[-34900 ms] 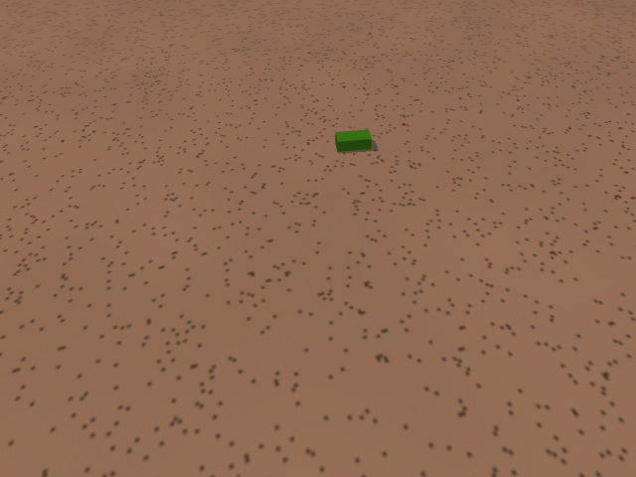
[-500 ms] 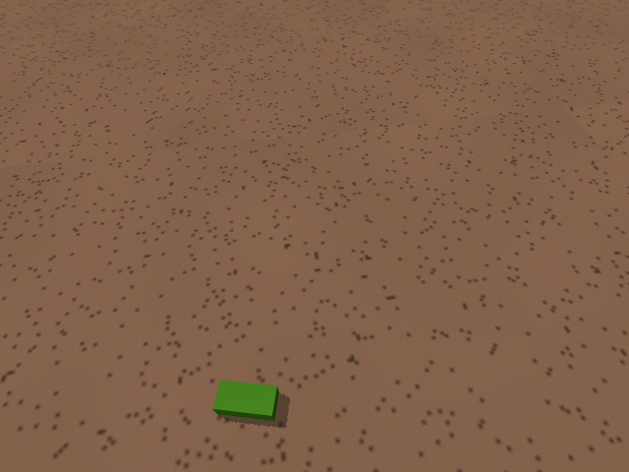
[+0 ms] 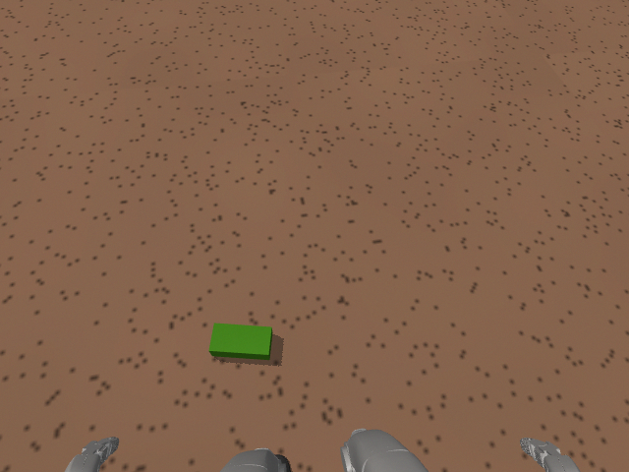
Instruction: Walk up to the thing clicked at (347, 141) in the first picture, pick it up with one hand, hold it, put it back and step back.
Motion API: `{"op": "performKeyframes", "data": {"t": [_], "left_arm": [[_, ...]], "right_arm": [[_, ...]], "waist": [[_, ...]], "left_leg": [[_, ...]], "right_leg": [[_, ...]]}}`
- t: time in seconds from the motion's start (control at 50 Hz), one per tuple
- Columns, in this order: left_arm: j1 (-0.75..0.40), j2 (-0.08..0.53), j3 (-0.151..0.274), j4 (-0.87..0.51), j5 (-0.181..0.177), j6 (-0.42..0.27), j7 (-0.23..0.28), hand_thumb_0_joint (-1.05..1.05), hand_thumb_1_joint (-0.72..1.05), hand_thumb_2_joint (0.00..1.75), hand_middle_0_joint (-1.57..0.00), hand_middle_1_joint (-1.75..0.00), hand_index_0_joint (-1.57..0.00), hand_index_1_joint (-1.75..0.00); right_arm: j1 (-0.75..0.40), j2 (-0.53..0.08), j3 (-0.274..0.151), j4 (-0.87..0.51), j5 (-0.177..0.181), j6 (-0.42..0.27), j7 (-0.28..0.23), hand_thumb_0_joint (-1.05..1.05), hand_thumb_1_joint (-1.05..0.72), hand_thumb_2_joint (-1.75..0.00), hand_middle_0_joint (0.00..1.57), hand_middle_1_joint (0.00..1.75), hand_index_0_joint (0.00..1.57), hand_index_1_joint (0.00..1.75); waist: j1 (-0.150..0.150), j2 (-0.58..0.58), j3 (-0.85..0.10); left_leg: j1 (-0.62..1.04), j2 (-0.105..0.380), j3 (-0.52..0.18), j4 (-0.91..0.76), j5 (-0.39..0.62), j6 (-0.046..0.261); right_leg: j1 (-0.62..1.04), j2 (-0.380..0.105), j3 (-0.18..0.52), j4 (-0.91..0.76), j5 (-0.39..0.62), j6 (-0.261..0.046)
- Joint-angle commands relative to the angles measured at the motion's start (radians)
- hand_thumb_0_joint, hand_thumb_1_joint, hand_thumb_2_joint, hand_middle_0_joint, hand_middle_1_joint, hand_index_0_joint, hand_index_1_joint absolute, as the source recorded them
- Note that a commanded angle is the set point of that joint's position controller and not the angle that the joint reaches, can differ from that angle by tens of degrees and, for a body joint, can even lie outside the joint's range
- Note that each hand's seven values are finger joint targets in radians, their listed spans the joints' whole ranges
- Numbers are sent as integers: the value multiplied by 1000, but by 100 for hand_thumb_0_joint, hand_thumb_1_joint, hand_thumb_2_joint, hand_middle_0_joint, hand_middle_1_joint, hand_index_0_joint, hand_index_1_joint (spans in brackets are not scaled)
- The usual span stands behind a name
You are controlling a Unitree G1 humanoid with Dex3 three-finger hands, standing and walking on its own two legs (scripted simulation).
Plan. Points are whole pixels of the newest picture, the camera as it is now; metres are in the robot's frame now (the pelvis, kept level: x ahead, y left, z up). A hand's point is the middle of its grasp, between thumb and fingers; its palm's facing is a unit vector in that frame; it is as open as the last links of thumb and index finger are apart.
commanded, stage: step back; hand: left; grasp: from above
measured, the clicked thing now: (242, 341) +0.48 +0.19 -0.73
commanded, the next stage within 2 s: none
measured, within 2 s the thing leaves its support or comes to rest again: neither
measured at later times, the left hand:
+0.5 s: hand out of the picture +0.01 +0.25 -0.14, palm faces +0.00 -0.92 -0.39, open 7.4 cm
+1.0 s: hand out of the picture -0.19 +0.23 -0.15, palm faces -0.03 -0.91 -0.40, open 7.4 cm
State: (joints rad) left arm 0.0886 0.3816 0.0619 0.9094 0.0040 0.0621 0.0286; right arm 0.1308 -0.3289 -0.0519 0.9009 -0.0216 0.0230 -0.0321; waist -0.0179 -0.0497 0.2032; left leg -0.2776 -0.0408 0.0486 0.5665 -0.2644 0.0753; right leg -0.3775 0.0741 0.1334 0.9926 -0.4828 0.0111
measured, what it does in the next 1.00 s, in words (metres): walks backwards: right foot, then left foot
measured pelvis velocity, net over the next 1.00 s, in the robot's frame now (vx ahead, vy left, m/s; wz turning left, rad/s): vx -0.28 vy -0.04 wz -0.03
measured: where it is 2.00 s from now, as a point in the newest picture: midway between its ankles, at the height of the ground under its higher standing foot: outside the picture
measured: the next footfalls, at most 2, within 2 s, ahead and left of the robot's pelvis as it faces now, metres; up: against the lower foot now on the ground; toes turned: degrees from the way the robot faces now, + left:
right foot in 0.16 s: +0.00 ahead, -0.12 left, +0.00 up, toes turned +1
left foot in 0.54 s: -0.13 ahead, +0.12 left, +0.00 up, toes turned -1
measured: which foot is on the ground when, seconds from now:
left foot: down 0.00-0.20, up 0.22-0.52, down 0.54-0.94, up 0.96-1.00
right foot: up 0.00-0.14, down 0.16-0.56, up 0.58-0.90, down 0.92-1.00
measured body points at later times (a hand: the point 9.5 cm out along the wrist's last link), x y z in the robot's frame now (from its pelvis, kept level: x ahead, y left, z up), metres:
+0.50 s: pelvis -0.12 -0.01 -0.01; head -0.05 -0.01 +0.44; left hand +0.00 +0.30 -0.11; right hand -0.03 -0.34 -0.13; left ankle -0.17 +0.12 -0.70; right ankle -0.04 -0.12 -0.73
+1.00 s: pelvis -0.28 -0.04 -0.01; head -0.22 -0.06 +0.43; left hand -0.19 +0.27 -0.12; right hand -0.14 -0.36 -0.13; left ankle -0.20 +0.11 -0.71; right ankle -0.28 -0.17 -0.73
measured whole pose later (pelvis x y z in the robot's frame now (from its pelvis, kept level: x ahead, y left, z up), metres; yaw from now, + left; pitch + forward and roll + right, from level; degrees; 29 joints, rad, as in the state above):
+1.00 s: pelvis -0.28 -0.04 -0.01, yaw -2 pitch -3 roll -1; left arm 0.20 0.35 0.07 0.86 0.03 0.04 -0.01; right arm 0.09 -0.41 -0.06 0.83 0.00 0.05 -0.03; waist 0.02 0.05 0.18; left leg -0.46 0.02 -0.10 0.87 -0.43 0.00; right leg -0.25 0.03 0.04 0.68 -0.37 0.00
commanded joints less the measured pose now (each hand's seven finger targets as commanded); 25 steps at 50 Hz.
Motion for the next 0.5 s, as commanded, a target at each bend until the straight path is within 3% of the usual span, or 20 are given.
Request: {"op": "performKeyframes", "data": {"t": [0.0,0.06,0.08,0.12,0.14,0.16,0.18,0.2,0.22,0.24,0.26,0.28,0.3,0.36,0.4,0.44,0.48], "left_arm": [[18,177,56,-93,8,-26,8,0,90,90,-20,-30,-20,-30],[80,166,60,-79,16,-30,0,0,90,90,-20,-30,-20,-30],[98,174,64,-69,20,-32,-4,0,90,90,-20,-30,-20,-30],[159,166,67,-55,24,-38,-10,0,90,90,-20,-30,-20,-30],[183,169,70,-48,27,-42,-12,0,90,90,-20,-30,-20,-30],[177,206,79,-57,35,-48,-13,0,90,90,-20,-30,-20,-30],[135,260,90,-80,26,-47,-17,0,90,90,-20,-30,-20,-30],[62,325,100,-124,35,-49,-17,0,90,90,-20,-30,-20,-30],[-2,303,99,-159,40,-54,-10,0,90,90,-20,-30,-20,-30],[-6,262,92,-170,32,-56,-6,0,90,90,-20,-30,-20,-30],[-17,230,83,-179,28,-59,-4,0,90,90,-20,-30,-20,-30],[-36,213,81,-178,28,-58,-1,0,90,90,-20,-30,-20,-30],[-35,205,83,-179,30,-56,-1,0,90,90,-20,-30,-20,-30],[45,195,78,-193,40,-50,-2,0,90,90,-20,-30,-20,-30],[80,198,79,-194,41,-45,2,0,90,90,-20,-30,-20,-30],[84,207,79,-202,37,-37,3,0,90,90,-20,-30,-20,-30],[67,219,76,-210,23,-20,-4,0,90,90,-20,-30,-20,-30]], "right_arm": [[58,-278,-72,-78,1,-10,-14,0,-90,-90,20,30,20,30],[-2,-290,-73,-100,4,-9,-7,0,-90,-90,20,30,20,30],[-16,-296,-74,-103,4,-9,-4,0,-90,-90,20,30,20,30],[-59,-300,-71,-109,9,-6,1,0,-90,-90,20,30,20,30],[-66,-289,-68,-106,15,-4,4,0,-90,-90,20,30,20,30],[-58,-269,-61,-110,22,-4,7,0,-90,-90,20,30,20,30],[-90,-237,-55,-117,26,-1,10,0,-90,-90,20,30,20,30],[-70,-237,-61,-108,21,6,5,0,-90,-90,20,30,20,30],[-22,-256,-66,-89,15,10,6,0,-90,-90,20,30,20,30],[7,-271,-64,-71,18,10,13,0,-90,-90,20,30,20,30],[22,-255,-57,-60,26,8,14,0,-90,-90,20,30,20,30],[44,-233,-48,-53,26,5,12,0,-90,-90,20,30,20,30],[57,-230,-44,-52,24,2,10,0,-90,-90,20,30,20,30],[54,-235,-33,-79,27,-7,3,0,-90,-90,20,30,20,30],[44,-224,-30,-94,24,-12,-2,0,-90,-90,20,30,20,30],[64,-218,-30,-98,17,-19,-4,0,-90,-90,20,30,20,30],[122,-222,-40,-70,8,-25,-3,0,-90,-90,20,30,20,30]], "waist": [[-35,158,-246],[-6,169,-266],[1,153,-263],[39,134,-257],[48,97,-259],[39,-3,-255],[49,-146,-184],[57,-266,-137],[28,-205,-96],[15,-125,-89],[10,-67,-104],[-4,-64,-128],[-1,-55,-150],[48,-47,-233],[68,-105,-274],[61,-148,-313],[37,-138,-335]], "left_leg": [[298,289,-286,-88,608,105],[208,321,-307,-102,412,146],[146,319,-308,-107,335,140],[43,287,-267,-82,228,96],[6,253,-245,-52,165,61],[-77,184,-199,28,78,16],[-149,23,-97,184,-128,-53],[-120,-61,-92,449,-340,-80],[-87,-43,-195,590,-350,-84],[-85,-51,-206,617,-303,-79],[-119,-85,-221,623,-256,-75],[-140,-95,-218,624,-227,-76],[-141,-95,-203,631,-212,-81],[-206,-74,-165,478,-250,-98],[-226,-31,-145,337,-274,-108],[-164,26,-126,138,-255,-92],[-36,12,-68,-78,-82,-83]], "right_leg": [[-58,-32,-20,-142,-7,2],[35,-60,-68,-250,27,-22],[87,-60,-77,-283,55,-30],[195,-64,-95,-430,192,-59],[227,-81,-66,-489,271,-77],[243,-166,65,-523,323,-120],[144,-304,274,-633,311,-236],[-14,-469,447,-725,296,-354],[-100,-488,460,-728,330,-357],[-87,-439,371,-709,388,-332],[-24,-358,238,-670,473,-287],[17,-306,156,-642,500,-243],[42,-279,121,-628,491,-222],[284,-267,97,-552,598,-223],[404,-295,105,-523,661,-234],[433,-314,108,-473,728,-230],[380,-269,53,-387,714,-186]]}}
